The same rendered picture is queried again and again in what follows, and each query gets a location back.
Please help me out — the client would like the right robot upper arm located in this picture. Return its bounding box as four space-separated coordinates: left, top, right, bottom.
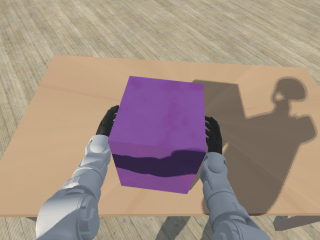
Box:
213 220 271 240

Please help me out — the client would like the carton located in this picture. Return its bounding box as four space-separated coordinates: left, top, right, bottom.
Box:
108 76 207 194

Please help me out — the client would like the right robot hand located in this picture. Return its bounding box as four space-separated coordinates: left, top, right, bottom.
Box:
205 116 223 155

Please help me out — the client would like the right robot forearm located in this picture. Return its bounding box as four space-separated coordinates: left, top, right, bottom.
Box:
199 152 262 233

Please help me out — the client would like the left robot forearm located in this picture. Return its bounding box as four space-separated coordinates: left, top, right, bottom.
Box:
35 134 111 237

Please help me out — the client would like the left robot upper arm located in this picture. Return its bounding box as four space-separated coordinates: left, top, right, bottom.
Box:
36 193 100 240

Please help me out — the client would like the left robot hand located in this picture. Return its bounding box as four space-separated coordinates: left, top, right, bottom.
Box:
96 105 119 137

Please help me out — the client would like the table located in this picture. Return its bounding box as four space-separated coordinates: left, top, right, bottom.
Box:
0 55 320 231

